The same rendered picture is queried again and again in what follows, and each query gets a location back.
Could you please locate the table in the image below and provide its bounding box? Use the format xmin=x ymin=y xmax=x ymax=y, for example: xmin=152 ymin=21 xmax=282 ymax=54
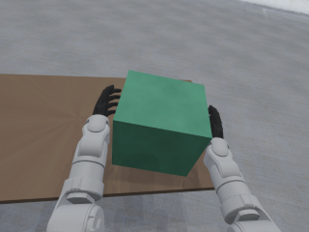
xmin=0 ymin=73 xmax=215 ymax=205

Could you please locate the left robot hand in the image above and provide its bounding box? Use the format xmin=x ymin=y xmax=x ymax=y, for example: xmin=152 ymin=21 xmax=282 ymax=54
xmin=93 ymin=84 xmax=122 ymax=117

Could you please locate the left robot forearm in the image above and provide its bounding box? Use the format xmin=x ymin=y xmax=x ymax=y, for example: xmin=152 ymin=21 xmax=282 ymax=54
xmin=45 ymin=114 xmax=110 ymax=232

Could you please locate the robot right upper arm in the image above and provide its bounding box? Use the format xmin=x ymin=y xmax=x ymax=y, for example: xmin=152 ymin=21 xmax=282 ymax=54
xmin=227 ymin=219 xmax=280 ymax=232

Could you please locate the right robot hand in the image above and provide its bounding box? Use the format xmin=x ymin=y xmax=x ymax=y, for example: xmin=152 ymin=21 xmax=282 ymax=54
xmin=208 ymin=105 xmax=224 ymax=139

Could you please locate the right robot forearm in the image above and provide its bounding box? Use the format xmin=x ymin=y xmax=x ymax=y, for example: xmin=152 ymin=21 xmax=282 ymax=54
xmin=203 ymin=137 xmax=281 ymax=232

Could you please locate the carton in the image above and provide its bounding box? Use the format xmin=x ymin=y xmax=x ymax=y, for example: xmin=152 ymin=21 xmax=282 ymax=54
xmin=112 ymin=70 xmax=212 ymax=177

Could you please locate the robot left upper arm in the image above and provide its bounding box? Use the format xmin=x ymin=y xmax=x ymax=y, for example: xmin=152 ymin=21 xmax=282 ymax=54
xmin=47 ymin=203 xmax=105 ymax=232

